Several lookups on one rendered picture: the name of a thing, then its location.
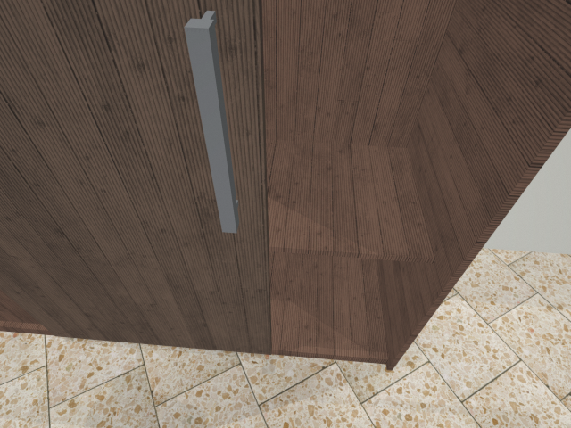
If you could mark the wardrobe door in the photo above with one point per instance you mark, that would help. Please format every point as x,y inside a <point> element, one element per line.
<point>11,311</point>
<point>109,224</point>

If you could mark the handle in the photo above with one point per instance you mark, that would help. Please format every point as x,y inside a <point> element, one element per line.
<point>204,57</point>

